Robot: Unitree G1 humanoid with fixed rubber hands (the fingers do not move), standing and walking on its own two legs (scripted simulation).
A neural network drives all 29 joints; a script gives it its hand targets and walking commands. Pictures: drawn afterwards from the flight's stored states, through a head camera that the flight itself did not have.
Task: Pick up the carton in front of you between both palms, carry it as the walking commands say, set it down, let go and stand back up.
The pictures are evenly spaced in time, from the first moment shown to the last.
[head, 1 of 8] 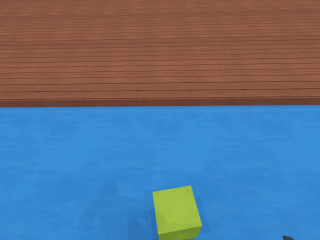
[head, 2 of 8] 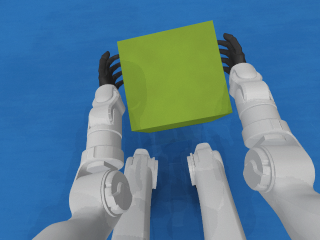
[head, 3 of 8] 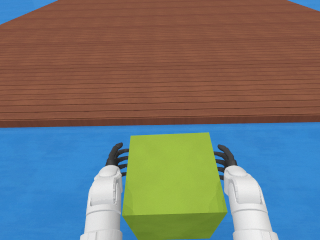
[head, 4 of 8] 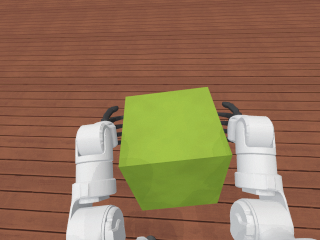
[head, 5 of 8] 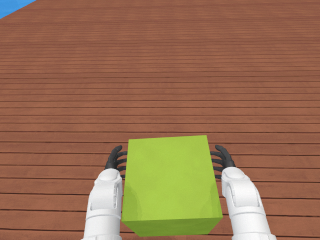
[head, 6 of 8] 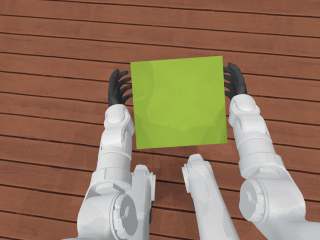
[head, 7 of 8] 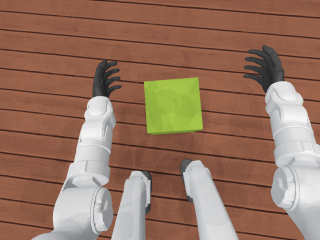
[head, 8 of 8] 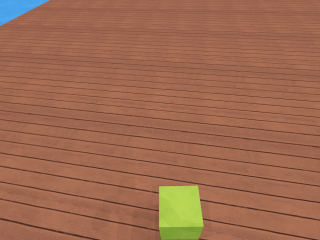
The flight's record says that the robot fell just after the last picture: no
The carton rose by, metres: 0.85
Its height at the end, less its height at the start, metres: +0.09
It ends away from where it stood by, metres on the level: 3.45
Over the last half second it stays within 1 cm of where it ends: yes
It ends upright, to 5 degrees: yes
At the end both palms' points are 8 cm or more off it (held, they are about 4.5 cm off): yes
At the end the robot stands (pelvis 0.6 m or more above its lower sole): yes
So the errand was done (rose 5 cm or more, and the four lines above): yes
